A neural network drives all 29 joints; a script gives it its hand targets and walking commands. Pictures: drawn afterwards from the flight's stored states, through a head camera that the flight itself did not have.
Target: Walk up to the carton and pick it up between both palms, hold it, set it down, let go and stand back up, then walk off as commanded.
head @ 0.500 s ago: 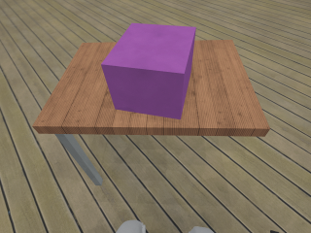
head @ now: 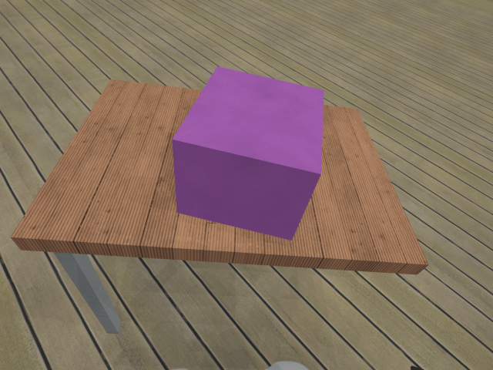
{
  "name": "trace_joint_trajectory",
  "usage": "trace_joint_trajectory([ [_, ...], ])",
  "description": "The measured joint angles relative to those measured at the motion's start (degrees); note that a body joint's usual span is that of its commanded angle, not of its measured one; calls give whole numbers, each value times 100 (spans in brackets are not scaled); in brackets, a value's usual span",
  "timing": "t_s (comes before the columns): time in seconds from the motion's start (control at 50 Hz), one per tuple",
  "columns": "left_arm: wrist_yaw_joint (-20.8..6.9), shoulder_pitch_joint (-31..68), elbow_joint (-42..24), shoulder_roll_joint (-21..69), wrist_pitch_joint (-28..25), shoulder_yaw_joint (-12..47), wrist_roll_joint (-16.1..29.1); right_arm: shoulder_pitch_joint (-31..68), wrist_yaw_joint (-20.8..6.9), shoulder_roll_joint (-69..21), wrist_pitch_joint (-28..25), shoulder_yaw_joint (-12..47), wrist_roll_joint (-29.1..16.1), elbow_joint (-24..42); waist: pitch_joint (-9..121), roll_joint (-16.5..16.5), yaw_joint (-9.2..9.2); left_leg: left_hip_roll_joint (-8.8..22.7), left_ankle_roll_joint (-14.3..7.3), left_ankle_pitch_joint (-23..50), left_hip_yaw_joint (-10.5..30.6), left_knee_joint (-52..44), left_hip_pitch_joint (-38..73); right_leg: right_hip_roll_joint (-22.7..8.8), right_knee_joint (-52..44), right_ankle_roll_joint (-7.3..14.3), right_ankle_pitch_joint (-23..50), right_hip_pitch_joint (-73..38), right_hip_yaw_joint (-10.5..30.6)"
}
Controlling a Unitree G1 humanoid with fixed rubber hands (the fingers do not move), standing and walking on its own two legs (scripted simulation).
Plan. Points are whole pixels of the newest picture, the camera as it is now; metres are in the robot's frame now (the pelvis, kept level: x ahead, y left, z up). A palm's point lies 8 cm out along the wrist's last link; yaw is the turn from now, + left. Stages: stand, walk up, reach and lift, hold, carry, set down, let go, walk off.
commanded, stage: walk up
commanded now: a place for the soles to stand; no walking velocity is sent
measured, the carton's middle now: (252, 149) +0.56 -0.01 +0.04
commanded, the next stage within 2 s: reach and lift in 1.52 s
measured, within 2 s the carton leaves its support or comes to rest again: neither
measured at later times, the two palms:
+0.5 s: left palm out of the picture +0.13 +0.27 -0.08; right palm out of the picture +0.10 -0.32 -0.09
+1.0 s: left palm out of the picture +0.13 +0.26 -0.08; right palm out of the picture +0.08 -0.33 -0.08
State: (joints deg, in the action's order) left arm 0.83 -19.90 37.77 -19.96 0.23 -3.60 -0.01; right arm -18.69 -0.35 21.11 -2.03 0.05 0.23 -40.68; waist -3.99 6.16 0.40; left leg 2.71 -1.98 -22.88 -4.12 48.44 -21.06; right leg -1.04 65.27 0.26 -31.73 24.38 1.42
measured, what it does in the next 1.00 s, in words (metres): steps on the spot: right foot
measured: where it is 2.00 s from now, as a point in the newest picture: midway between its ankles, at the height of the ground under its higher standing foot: outside the picture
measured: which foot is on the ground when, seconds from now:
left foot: down 0.00-1.00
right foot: up 0.00-0.08, down 0.10-1.00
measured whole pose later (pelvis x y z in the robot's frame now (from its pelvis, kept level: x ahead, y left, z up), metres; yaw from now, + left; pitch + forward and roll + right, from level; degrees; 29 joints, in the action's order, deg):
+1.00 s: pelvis +0.01 -0.03 +0.01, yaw +0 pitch -3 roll +0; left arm 0.0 -14.6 38.0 -20.0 -0.2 -2.9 0.0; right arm -18.5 -0.3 21.8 0.6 0.0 0.2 -40.5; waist -4.2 1.2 0.4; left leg 3.3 1.0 -21.0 -3.5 44.4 -20.1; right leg -1.2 44.7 -0.7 -19.4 22.1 0.3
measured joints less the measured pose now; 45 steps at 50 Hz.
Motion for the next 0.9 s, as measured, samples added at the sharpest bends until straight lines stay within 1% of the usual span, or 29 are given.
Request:
trace_joint_trajectory([
  [0.04,0,0,-1,-1,14,0,0,1,9,-3,-14,1,0,8,-1,41,-1,-1,34,-53,-34,8,22,-56,-383,0,28,2,3],
  [0.08,-2,-2,-4,-3,18,0,0,1,9,0,-5,1,0,22,1,42,-4,2,75,-111,-78,49,4,-101,-1052,0,239,-56,4],
  [0.1,-1,-3,-6,-4,11,1,0,0,9,7,18,2,0,22,3,18,-6,8,105,-160,-88,114,-22,-104,-1578,0,576,-160,7],
  [0.12,2,6,4,-1,-3,22,0,6,9,26,56,1,0,17,-20,-75,0,54,143,-225,-55,214,-49,-64,-1760,-24,999,-197,-21],
  [0.16,5,18,17,-1,-20,73,0,6,9,25,190,1,0,18,-25,-335,0,158,182,-275,87,290,-67,49,-1751,-91,1051,-223,-131],
  [0.2,9,36,18,0,-34,74,0,8,9,23,250,1,0,20,-24,-483,1,148,183,-388,131,246,-61,52,-1752,-94,968,-224,-164],
  [0.22,9,45,18,0,-34,74,0,8,9,32,259,0,0,21,-24,-547,1,139,184,-243,132,189,-50,45,-1752,-94,941,-224,-164],
  [0.34,8,141,18,0,-34,74,0,11,9,34,176,1,0,22,-24,-716,1,105,209,-263,94,80,-2,13,-1779,-94,899,-224,-132],
  [0.42,-1,232,18,1,-42,74,0,14,9,44,178,0,0,22,-24,-702,1,88,242,-229,91,1,18,-3,-1810,-94,901,-224,-130],
  [0.68,-34,531,19,0,-42,74,0,14,9,75,182,0,0,22,-25,-438,1,70,295,-67,76,-189,94,-17,-1840,-94,973,-224,-117],
  [0.9,-90,532,25,0,-42,74,0,14,9,69,200,0,0,21,-25,-456,1,64,298,149,70,-407,97,-15,-2053,-94,1184,-224,-116],
])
